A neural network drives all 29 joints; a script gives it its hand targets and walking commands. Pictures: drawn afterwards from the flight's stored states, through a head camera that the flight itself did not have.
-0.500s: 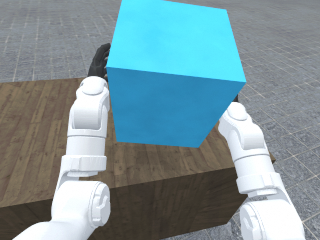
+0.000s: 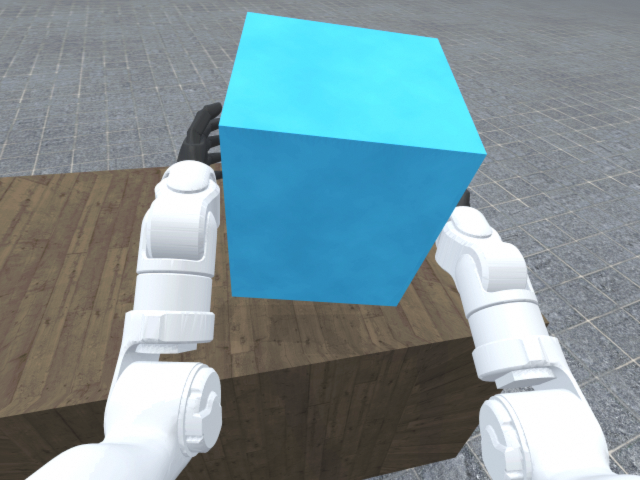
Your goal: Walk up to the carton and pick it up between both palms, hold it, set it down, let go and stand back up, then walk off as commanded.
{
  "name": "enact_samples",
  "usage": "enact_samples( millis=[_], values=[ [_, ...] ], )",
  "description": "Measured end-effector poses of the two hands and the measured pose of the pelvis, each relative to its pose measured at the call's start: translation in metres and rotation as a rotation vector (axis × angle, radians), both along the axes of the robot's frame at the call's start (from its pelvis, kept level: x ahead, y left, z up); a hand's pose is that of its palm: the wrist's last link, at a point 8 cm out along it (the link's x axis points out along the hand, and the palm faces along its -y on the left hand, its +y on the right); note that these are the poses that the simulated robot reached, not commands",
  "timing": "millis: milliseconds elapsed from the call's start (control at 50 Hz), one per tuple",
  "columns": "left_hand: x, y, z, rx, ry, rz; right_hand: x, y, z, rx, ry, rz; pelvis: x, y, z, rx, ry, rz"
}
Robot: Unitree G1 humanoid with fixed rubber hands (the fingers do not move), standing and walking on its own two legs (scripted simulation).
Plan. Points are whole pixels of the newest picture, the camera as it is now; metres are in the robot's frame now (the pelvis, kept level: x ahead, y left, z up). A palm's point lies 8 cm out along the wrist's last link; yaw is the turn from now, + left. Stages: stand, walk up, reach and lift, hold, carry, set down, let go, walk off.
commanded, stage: reach and lift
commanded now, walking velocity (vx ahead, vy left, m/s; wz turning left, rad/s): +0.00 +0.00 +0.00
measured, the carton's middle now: (329, 174) +0.39 +0.03 +0.24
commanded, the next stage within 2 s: hold in 0.50 s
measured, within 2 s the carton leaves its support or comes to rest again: neither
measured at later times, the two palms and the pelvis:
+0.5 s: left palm (197, 173) +0.37 +0.18 +0.24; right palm (450, 211) +0.38 -0.12 +0.20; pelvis +0.00 +0.00 +0.00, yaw +0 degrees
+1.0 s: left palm (197, 173) +0.37 +0.18 +0.24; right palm (450, 210) +0.38 -0.12 +0.20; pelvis +0.00 +0.00 +0.00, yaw +0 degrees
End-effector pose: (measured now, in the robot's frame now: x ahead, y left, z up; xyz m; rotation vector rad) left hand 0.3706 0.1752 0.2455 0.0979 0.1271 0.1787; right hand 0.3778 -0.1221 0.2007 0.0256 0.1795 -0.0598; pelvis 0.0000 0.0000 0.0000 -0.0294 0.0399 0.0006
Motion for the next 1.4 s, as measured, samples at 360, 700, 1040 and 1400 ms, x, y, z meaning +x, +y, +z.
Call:
enact_samples(
  millis=[360,700,1040,1400],
  values=[
    [0.002,0.001,-0.006,0.0,0.024,0.002,0.0,0.0,0.001,-0.003,0.021,-0.014,0.0,0.0,0.0,0.0,0.0,0.0],
    [0.002,0.001,-0.006,0.001,0.024,0.002,0.002,0.0,0.002,0.003,0.021,-0.012,0.001,0.0,0.0,0.0,0.0,0.0],
    [0.002,0.001,-0.005,0.003,0.024,0.002,0.002,0.0,0.002,0.006,0.021,-0.013,0.001,0.0,0.0,0.0,0.001,0.0],
    [0.002,0.0,-0.005,0.004,0.024,0.002,0.002,0.0,0.003,0.007,0.02,-0.013,0.001,0.0,0.0,0.0,0.0,0.0]
  ],
)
